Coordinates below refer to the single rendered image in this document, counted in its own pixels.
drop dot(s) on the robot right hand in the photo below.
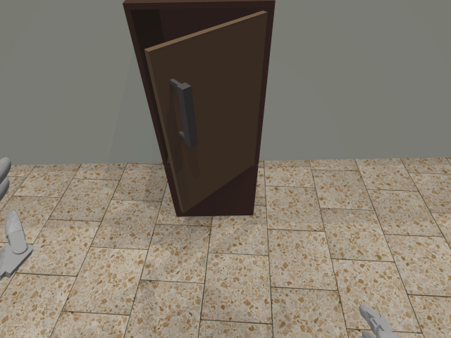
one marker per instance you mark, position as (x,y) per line
(378,324)

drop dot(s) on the handle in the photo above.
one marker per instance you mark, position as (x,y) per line
(187,112)

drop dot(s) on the robot left hand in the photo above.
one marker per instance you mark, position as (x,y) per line
(12,256)

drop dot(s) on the cupboard door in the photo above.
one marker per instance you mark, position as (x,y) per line
(224,66)

